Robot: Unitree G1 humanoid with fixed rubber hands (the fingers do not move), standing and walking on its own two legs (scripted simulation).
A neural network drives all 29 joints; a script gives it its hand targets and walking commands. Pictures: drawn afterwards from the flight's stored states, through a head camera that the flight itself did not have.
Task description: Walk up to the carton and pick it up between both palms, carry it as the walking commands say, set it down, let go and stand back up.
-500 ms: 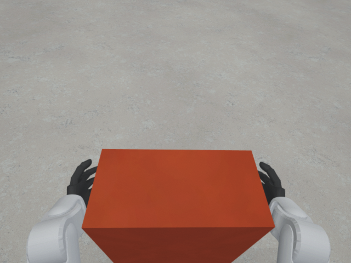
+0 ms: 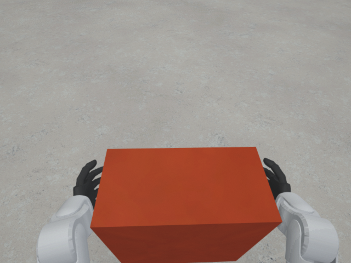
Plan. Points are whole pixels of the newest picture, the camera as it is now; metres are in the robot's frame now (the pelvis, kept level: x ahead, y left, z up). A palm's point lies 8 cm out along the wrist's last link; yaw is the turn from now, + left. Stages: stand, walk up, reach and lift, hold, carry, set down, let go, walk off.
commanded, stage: carry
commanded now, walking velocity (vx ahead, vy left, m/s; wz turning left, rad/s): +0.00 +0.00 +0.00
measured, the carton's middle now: (181, 213) +0.23 -0.01 +0.00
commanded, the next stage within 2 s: none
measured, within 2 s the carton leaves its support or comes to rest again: neither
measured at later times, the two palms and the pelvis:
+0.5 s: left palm (80, 207) +0.21 +0.18 +0.09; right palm (283, 206) +0.20 -0.20 +0.09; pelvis -0.03 -0.01 +0.01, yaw +0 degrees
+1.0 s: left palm (8, 244) +0.17 +0.30 +0.05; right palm (209, 198) +0.24 -0.07 +0.06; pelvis -0.04 +0.06 +0.00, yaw +10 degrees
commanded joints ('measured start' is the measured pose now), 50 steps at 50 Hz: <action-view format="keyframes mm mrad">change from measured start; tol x16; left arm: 1 -355 -627 -763 -87 -266 5 -155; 50 -504 -671 -827 -102 -377 -32 -183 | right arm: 1 -376 690 799 -114 257 13 160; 50 -412 724 798 -203 205 -23 131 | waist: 1 44 16 -243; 40 36 -191 -265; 44 11 332 -271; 50 25 59 -388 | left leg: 1 226 167 -171 -231 226 30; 6 3 149 -141 -323 -173 60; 28 73 72 -86 -194 35 56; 38 -155 -18 -70 188 -135 45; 41 -9 -57 -53 -14 -21 57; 44 213 234 -509 -258 436 178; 50 263 134 -352 -156 595 251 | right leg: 1 -8 -112 88 -80 72 -17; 28 25 -107 95 -215 -50 -32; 36 26 -356 248 -248 -90 -86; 41 9 -343 73 -43 302 -29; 44 -337 -102 -68 401 -387 112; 50 -297 -97 -7 507 -264 106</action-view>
